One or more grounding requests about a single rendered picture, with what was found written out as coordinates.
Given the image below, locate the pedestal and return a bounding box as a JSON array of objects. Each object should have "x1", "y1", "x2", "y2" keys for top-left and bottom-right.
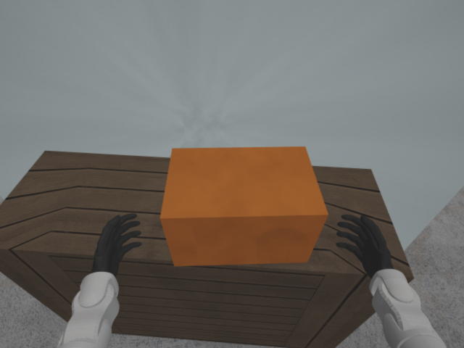
[{"x1": 0, "y1": 151, "x2": 414, "y2": 348}]

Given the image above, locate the robot left hand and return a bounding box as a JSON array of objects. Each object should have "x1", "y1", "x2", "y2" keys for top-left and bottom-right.
[{"x1": 91, "y1": 214, "x2": 141, "y2": 277}]

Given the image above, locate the carton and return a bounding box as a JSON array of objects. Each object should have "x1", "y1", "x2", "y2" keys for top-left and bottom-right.
[{"x1": 160, "y1": 146, "x2": 328, "y2": 266}]

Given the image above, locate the robot right hand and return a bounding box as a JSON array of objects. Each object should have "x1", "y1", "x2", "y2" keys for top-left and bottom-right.
[{"x1": 336, "y1": 215, "x2": 394, "y2": 279}]

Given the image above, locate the robot right forearm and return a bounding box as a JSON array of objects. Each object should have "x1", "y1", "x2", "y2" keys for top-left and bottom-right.
[{"x1": 369, "y1": 269, "x2": 447, "y2": 348}]

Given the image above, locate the robot left forearm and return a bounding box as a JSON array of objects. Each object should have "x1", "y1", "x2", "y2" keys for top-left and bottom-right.
[{"x1": 56, "y1": 272, "x2": 120, "y2": 348}]

